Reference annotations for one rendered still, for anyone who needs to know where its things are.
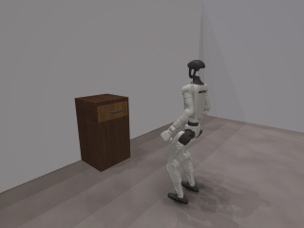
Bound handle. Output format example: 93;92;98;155
109;110;122;114

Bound robot left hand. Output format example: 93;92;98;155
161;130;173;143

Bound right robot upper arm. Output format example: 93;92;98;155
203;84;211;111

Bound humanoid robot torso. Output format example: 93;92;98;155
183;82;206;139

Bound robot head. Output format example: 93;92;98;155
187;60;205;86

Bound cabinet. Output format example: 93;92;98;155
74;93;131;172

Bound right robot forearm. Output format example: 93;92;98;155
197;110;209;124

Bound left robot forearm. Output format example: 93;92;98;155
167;109;191;135

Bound drawer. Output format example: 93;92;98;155
97;101;128;123

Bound left robot upper arm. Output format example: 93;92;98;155
181;84;195;118

